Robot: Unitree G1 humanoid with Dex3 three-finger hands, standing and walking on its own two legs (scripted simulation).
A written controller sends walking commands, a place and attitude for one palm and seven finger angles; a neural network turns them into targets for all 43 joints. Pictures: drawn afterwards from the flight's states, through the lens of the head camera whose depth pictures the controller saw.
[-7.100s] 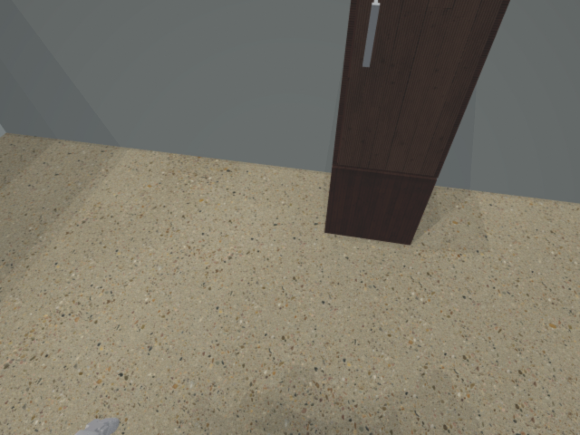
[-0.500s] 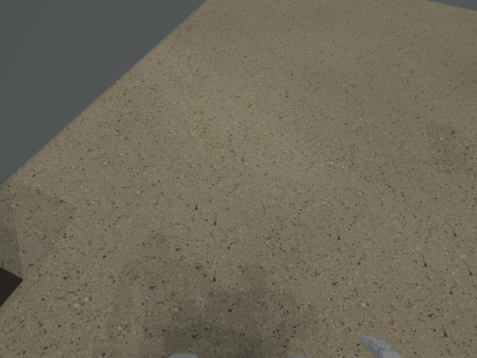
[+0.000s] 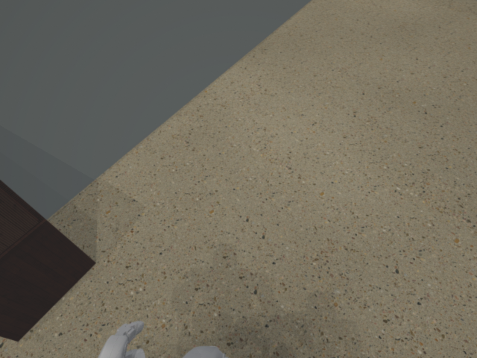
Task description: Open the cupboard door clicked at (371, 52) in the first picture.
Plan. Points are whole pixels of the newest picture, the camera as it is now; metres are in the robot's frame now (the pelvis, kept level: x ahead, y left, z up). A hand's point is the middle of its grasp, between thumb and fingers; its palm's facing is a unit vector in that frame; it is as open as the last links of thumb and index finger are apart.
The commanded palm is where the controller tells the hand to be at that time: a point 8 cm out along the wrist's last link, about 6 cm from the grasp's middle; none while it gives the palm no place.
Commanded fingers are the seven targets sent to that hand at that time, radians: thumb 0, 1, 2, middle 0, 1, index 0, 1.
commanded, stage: turn to face it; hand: left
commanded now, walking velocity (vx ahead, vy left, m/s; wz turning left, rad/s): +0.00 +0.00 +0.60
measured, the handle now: out of the picture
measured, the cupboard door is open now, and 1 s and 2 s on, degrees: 0 0 0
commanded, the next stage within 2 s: take the last steps up to it in 1.44 s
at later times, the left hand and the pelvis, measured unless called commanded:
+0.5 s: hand out of the picture -0.05 +0.27 -0.18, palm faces +0.34 -0.91 -0.26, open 7.4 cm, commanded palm none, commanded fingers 0.00 0.90 0.90 -0.20 -0.30 -0.20 -0.30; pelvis -0.01 +0.05 +0.00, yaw +18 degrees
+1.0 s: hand out of the picture +0.01 +0.23 -0.13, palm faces +0.53 -0.79 -0.31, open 7.4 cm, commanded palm none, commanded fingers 0.00 0.90 0.90 -0.20 -0.30 -0.20 -0.30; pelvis +0.00 -0.01 +0.00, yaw +35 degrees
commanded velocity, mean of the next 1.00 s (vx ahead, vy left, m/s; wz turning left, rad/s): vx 0.00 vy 0.00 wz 0.60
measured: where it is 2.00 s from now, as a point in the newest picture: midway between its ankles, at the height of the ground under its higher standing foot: outside the picture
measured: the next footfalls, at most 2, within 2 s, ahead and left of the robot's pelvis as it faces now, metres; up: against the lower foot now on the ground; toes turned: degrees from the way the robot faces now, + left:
left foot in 0.36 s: +0.01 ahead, +0.14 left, +0.00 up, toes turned +20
right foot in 0.92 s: +0.09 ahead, -0.07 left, +0.00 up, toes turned +31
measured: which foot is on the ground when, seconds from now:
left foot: up 0.00-0.34, down 0.36-0.92, up 0.94-1.00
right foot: down 0.00-0.36, up 0.38-0.90, down 0.92-1.00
